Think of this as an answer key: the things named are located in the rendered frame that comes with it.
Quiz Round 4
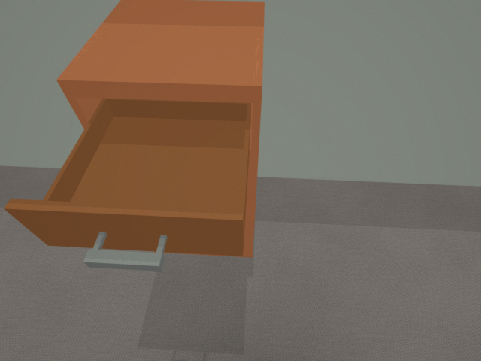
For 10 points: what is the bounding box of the drawer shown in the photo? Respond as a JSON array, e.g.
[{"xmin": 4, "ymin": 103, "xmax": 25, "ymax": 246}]
[{"xmin": 4, "ymin": 99, "xmax": 251, "ymax": 256}]

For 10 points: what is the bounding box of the handle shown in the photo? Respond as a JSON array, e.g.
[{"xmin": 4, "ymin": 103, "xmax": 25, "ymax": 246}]
[{"xmin": 83, "ymin": 232, "xmax": 167, "ymax": 272}]

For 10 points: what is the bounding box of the cabinet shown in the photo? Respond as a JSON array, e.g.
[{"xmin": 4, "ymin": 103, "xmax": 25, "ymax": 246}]
[{"xmin": 57, "ymin": 0, "xmax": 265, "ymax": 258}]

